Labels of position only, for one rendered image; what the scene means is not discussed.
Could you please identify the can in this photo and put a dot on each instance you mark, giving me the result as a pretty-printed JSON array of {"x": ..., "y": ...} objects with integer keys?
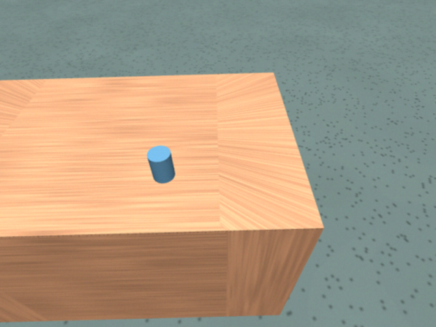
[{"x": 160, "y": 161}]

